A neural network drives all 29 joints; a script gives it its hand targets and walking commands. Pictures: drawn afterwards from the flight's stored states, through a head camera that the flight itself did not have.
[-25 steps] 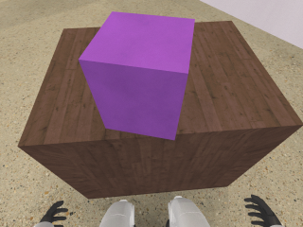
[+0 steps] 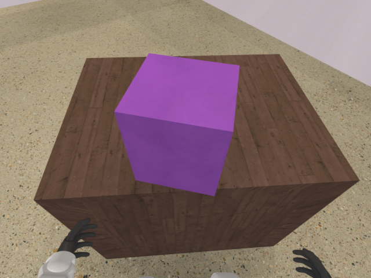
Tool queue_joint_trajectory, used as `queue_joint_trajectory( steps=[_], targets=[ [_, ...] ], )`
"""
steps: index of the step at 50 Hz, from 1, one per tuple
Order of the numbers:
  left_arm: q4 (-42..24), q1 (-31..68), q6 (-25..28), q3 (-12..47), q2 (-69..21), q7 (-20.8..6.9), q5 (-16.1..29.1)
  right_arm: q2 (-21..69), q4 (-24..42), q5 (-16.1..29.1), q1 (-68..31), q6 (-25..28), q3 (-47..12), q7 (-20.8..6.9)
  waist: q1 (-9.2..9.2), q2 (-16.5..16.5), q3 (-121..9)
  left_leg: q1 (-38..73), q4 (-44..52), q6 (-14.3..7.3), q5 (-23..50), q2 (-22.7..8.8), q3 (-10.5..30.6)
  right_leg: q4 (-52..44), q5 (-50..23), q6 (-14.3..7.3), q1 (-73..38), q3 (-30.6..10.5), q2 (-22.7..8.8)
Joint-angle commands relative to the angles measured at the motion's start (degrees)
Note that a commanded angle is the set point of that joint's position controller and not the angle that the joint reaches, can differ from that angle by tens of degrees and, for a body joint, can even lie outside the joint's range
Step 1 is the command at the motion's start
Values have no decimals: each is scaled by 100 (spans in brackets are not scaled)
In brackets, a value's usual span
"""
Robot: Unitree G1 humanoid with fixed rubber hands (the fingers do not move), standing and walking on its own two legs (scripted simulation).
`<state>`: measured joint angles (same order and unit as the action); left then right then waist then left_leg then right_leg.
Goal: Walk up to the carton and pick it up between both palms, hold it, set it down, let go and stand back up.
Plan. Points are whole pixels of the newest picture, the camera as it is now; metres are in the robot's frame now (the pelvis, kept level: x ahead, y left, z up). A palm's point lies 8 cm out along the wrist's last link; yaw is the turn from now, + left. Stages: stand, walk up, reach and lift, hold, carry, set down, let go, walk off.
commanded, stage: reach and lift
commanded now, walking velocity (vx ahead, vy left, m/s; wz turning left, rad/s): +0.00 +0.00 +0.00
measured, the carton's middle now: (183, 127) +0.43 +0.01 +0.07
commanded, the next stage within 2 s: none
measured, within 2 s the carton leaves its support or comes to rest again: neither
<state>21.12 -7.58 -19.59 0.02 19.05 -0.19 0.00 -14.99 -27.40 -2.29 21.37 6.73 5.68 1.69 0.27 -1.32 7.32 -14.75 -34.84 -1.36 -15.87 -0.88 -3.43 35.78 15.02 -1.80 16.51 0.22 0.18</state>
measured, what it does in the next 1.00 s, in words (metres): stands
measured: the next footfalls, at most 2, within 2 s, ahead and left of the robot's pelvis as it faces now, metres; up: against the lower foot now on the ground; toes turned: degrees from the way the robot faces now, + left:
none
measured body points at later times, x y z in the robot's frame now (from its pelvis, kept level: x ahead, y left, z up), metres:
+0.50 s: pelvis +0.04 +0.01 +0.02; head +0.07 +0.03 +0.47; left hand +0.24 +0.25 -0.02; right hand +0.19 -0.22 -0.01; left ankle +0.04 +0.12 -0.73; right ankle +0.05 -0.11 -0.73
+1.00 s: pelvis +0.04 +0.02 +0.02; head +0.04 +0.04 +0.47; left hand +0.25 +0.24 +0.05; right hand +0.20 -0.19 +0.06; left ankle +0.04 +0.12 -0.73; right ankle +0.05 -0.11 -0.73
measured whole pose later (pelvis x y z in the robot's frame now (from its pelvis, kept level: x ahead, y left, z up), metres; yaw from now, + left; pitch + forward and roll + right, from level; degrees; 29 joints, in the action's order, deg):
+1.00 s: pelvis +0.04 +0.02 +0.02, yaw +0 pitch -3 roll -1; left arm -7.0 -20.7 -7.3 0.0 20.7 -4.0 10.2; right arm -7.8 14.8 8.6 32.3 -3.1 -2.1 10.5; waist 0.3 -1.9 2.0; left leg -7.6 -23.7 -1.4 -13.4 -0.3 -3.4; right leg 22.0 11.2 -0.2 8.1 0.2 -0.2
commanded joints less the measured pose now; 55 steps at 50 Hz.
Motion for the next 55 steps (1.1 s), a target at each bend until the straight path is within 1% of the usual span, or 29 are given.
queue_joint_trajectory(
  steps=[1,4,5,7,8,10,13,15,18,22,26,28,31,35,38,42,46,51,55],
  targets=[
    [-1885,-225,605,-731,1084,-25,544,73,2409,650,439,168,-152,207,-278,-435,-1105,986,1255,-39,401,238,-238,-1602,-199,10,-794,-375,-290],
    [-2103,-418,783,-738,1082,-54,626,165,2664,712,613,154,-183,250,-273,-202,-1102,791,1515,-61,433,159,-237,-1600,-432,69,-1270,-304,-201],
    [-2178,-503,842,-737,1083,-56,649,187,2760,732,662,149,-194,256,-287,-71,-1134,636,1640,-72,447,108,-246,-1542,-602,114,-1541,-268,-136],
    [-2259,-663,963,-730,1085,-75,707,219,2894,752,730,135,-202,279,-281,73,-1146,322,1837,-96,478,43,-257,-1445,-923,208,-2032,-207,-20],
    [-2334,-713,1029,-746,1092,-79,749,264,3011,767,720,144,-221,283,-321,118,-1175,209,1903,-111,507,17,-254,-1428,-1032,247,-2188,-206,4],
    [-2465,-855,1146,-731,1108,-99,840,326,3162,800,778,149,-251,303,-332,113,-1148,291,1911,-73,685,35,-230,-1486,-1134,251,-2177,-199,3],
    [-2743,-951,1274,-661,1145,-120,1027,453,3405,860,829,151,-234,357,-301,72,-1121,656,1797,37,1047,115,-161,-1661,-1190,238,-1863,-220,-60],
    [-2897,-1018,1350,-637,1201,-138,1146,525,3583,907,883,153,-272,398,-324,67,-1174,908,1705,97,1309,163,-145,-1742,-1244,224,-1653,-244,-104],
    [-3097,-1170,1453,-614,1230,-163,1235,589,3779,1017,973,157,-344,473,-333,184,-1273,1057,1614,157,1669,174,-120,-1735,-1558,239,-1656,-250,-105],
    [-3372,-1400,1568,-597,1239,-228,1345,671,4124,1156,1110,160,-500,584,-365,229,-1483,1258,1465,221,2270,182,-60,-1714,-2112,272,-1758,-256,-96],
    [-3628,-1562,1659,-631,1280,-291,1396,740,4498,1299,1246,161,-683,696,-421,277,-1689,1387,1351,258,2722,195,6,-1689,-2580,302,-1871,-268,-95],
    [-3870,-1597,1734,-636,1340,-307,1441,759,4707,1332,1322,157,-708,751,-424,315,-1776,1442,1319,279,2847,193,31,-1690,-2676,310,-1873,-273,-82],
    [-4249,-1583,1881,-614,1415,-294,1497,811,5022,1359,1406,144,-735,789,-451,408,-1839,1435,1287,306,2983,160,78,-1694,-2629,266,-1838,-276,-52],
    [-4395,-1623,1907,-575,1398,-308,1585,866,5348,1396,1414,33,-699,835,-450,476,-1781,1355,1326,313,2822,106,109,-1752,-2347,192,-1791,-288,-30],
    [-4446,-1634,1820,-571,1386,-332,1641,892,5655,1430,1399,-116,-701,883,-434,518,-1600,1268,1386,304,2626,68,133,-1814,-2118,152,-1753,-299,-27],
    [-4526,-1463,1647,-583,1358,-370,1726,975,6166,1461,1273,-381,-763,947,-447,454,-1344,1091,1512,244,2199,18,165,-1902,-1744,125,-1691,-300,-27],
    [-4748,-1097,1497,-586,1390,-357,1805,1023,6603,1491,1073,-734,-811,985,-463,468,-1077,817,1699,174,1544,-45,195,-1936,-1267,101,-1625,-301,-36],
    [-5025,-504,1214,-652,1472,-279,1890,934,6702,1524,613,-1330,-703,990,-438,645,-908,468,1914,125,781,-158,201,-1869,-881,50,-1582,-328,-62],
    [-5192,93,974,-643,1526,-197,2030,834,6842,1515,-8,-1751,-544,974,-390,728,-910,146,2068,64,149,-222,201,-1787,-634,0,-1564,-370,-96]
  ],
)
